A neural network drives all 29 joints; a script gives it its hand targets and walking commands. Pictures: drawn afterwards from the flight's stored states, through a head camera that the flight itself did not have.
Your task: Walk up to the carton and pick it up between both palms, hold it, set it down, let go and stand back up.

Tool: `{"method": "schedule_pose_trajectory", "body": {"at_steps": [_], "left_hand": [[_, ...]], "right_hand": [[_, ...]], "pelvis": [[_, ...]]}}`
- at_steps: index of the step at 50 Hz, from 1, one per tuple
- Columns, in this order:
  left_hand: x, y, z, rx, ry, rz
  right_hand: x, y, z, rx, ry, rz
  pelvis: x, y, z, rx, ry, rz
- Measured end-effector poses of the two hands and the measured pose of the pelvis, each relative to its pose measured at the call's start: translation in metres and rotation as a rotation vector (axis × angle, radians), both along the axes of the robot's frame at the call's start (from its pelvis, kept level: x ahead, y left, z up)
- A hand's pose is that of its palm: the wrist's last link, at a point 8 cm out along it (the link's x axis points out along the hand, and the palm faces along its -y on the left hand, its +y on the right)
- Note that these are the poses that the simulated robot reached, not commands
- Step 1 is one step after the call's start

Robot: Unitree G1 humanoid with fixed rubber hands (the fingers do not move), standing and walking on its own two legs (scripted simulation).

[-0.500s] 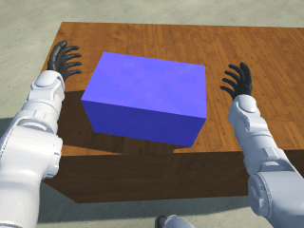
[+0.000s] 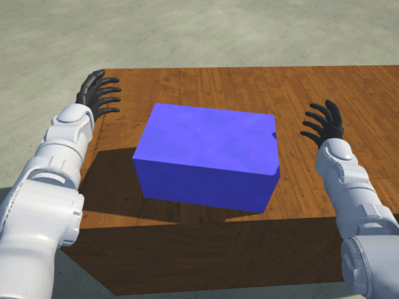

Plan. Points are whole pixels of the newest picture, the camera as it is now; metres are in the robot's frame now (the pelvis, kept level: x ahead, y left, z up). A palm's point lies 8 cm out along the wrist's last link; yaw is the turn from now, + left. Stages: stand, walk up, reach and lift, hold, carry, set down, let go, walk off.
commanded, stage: set down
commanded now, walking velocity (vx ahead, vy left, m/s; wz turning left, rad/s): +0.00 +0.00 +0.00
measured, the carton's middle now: (208, 156) +0.44 -0.09 +0.02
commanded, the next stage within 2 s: none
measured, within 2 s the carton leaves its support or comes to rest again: neither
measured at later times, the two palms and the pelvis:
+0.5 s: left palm (63, 155) +0.42 +0.19 +0.12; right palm (332, 177) +0.27 -0.29 +0.10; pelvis +0.00 +0.00 +0.01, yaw -2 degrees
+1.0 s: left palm (50, 198) +0.35 +0.22 +0.09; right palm (324, 198) +0.24 -0.26 +0.08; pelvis +0.02 +0.00 +0.01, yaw -2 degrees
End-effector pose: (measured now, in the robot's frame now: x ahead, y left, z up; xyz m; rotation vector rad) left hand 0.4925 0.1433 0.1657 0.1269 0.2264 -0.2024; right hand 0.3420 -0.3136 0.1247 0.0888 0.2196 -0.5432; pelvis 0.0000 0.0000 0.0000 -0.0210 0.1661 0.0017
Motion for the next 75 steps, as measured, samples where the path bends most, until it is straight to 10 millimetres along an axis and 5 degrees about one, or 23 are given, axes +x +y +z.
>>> {"method": "schedule_pose_trajectory", "body": {"at_steps": [8,17,31,59,75], "left_hand": [[-0.023,0.004,-0.034,-0.014,0.065,-0.015],[-0.054,0.025,-0.047,-0.052,0.077,0.014],[-0.092,0.066,-0.043,-0.05,0.083,0.066],[-0.175,0.095,-0.1,-0.059,0.141,0.107],[-0.215,0.114,-0.099,-0.008,0.104,0.129]], "right_hand": [[-0.033,-0.002,-0.031,0.016,0.008,0.001],[-0.06,0.013,-0.035,-0.001,-0.001,0.041],[-0.072,0.033,-0.027,0.006,0.011,0.053],[-0.119,0.064,-0.057,0.002,0.148,0.084],[-0.133,0.079,-0.071,0.005,0.182,0.087]], "pelvis": [[0.004,0.002,0.004,0.0,-0.06,-0.02],[0.001,0.002,0.006,0.005,-0.127,-0.036],[0.001,0.005,0.007,0.005,-0.22,-0.037],[0.03,0.005,0.008,-0.004,-0.24,-0.05],[0.043,0.009,0.007,-0.014,-0.243,-0.048]]}}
